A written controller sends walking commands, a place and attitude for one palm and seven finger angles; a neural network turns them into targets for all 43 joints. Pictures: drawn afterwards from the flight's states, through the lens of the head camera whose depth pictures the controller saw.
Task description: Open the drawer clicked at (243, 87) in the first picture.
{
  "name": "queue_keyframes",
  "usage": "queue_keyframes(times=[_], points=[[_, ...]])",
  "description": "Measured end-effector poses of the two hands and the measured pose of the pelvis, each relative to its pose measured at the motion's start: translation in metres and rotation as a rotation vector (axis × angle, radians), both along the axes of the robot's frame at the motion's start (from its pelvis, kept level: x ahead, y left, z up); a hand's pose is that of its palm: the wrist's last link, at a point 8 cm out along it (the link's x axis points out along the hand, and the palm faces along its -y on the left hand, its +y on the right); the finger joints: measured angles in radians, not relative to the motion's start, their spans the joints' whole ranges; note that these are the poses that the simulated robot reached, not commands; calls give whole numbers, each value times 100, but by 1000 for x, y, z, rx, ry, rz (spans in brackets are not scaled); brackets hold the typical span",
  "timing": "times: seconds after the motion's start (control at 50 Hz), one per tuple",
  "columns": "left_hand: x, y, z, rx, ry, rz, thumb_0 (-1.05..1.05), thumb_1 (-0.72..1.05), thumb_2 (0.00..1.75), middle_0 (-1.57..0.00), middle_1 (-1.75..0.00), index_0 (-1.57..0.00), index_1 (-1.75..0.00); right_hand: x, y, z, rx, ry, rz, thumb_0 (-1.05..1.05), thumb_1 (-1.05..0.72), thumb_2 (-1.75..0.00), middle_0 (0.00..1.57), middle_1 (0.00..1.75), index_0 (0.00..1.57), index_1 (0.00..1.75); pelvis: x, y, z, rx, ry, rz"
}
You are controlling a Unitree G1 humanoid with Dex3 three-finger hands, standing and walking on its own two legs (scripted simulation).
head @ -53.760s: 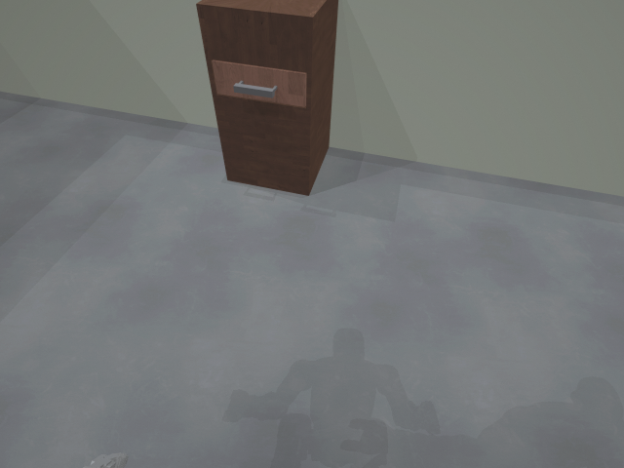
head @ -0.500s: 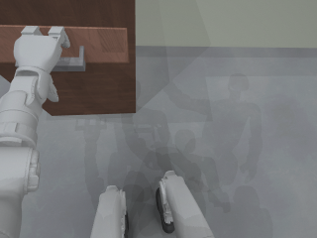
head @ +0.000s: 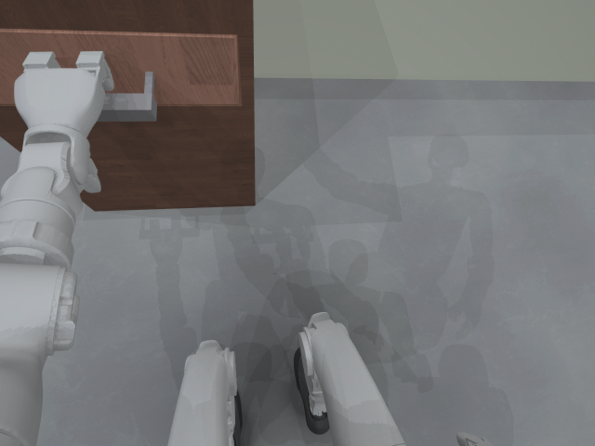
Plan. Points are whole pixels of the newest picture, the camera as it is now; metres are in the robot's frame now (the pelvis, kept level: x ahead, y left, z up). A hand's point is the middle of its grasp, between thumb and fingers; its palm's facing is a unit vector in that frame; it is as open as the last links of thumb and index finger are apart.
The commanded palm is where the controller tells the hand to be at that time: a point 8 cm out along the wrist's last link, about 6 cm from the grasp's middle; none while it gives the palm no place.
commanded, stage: lower the fingers behind the handle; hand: left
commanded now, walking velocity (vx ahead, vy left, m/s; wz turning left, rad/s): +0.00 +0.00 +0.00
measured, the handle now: (93, 93) +0.60 +0.21 -0.03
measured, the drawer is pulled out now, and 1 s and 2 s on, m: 0.00 0.00 0.01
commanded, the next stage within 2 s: close the thumb around the handle in 0.70 s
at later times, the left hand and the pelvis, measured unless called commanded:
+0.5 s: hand (87, 134) +0.55 +0.23 -0.05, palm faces -0.07 +0.04 -1.00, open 13.8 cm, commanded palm +0.54 +0.20 -0.01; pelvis -0.02 +0.00 -0.03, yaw +0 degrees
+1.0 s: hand (92, 133) +0.55 +0.22 -0.05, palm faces -0.05 +0.03 -1.00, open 12.8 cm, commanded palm +0.54 +0.20 -0.01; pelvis -0.01 +0.00 -0.03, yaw +0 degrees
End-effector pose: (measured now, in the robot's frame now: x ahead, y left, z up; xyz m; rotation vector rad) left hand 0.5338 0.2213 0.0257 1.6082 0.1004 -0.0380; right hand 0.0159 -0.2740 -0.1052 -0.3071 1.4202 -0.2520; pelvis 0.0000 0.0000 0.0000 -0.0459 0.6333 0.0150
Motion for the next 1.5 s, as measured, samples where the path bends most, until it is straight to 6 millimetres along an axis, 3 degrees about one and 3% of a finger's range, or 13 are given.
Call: queue_keyframes(times=[0.08,0.34,0.68,0.9,1.06,1.4,1.5], points=[[-7,3,-21,-7,6,-7,0,-49,30,-31,-120,-31,-120,-9,0,-11,2,33,-1,1,-91,-90,20,30,20,30,-4,1,-10,4,15,-2],[-1,3,-27,-8,-65,10,0,-49,30,-30,-120,-32,-120,-19,10,-29,25,43,-10,1,-91,-90,20,30,20,30,-14,2,-27,-12,30,10],[1,0,-24,-11,-8,-13,0,-49,30,-31,-120,-31,-120,-36,12,-28,18,60,-30,1,-91,-90,21,30,20,30,-16,2,-29,-9,25,8],[1,-1,-27,-11,-55,-10,0,-46,31,-32,-120,-32,-120,-29,9,-31,24,66,-18,1,-91,-90,20,30,20,30,-15,1,-31,-10,32,10],[3,-2,-25,-2,-27,13,0,-19,42,-33,-123,-34,-123,-19,7,-29,23,33,-13,1,-91,-90,20,30,20,30,-14,-1,-27,-7,28,9],[3,0,-25,-23,-39,-19,0,66,80,-38,-132,-40,-133,-21,8,-31,21,52,-15,1,-91,-90,20,30,20,30,-12,1,-29,-4,30,3],[2,0,-26,-24,-54,-18,0,67,80,-36,-134,-39,-134,-21,10,-31,26,53,-16,1,-91,-90,20,30,20,30,-12,3,-29,-6,31,2]])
